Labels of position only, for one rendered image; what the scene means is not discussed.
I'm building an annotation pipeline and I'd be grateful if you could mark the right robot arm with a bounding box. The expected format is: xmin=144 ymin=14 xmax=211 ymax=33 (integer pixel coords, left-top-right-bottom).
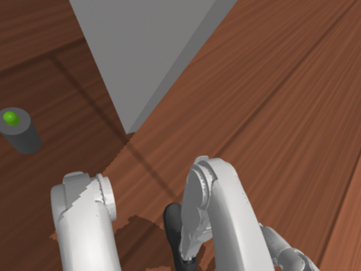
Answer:
xmin=277 ymin=248 xmax=320 ymax=271

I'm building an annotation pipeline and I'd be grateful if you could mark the right robot foot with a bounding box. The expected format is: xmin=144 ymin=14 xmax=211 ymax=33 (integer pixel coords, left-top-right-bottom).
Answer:
xmin=164 ymin=203 xmax=197 ymax=271

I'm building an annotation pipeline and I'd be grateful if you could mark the right robot hand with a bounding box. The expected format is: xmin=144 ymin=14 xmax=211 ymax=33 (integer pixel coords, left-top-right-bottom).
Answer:
xmin=258 ymin=222 xmax=292 ymax=266

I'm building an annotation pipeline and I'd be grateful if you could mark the bottle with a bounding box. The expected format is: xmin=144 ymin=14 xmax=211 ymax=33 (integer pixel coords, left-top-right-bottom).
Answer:
xmin=0 ymin=107 xmax=41 ymax=154

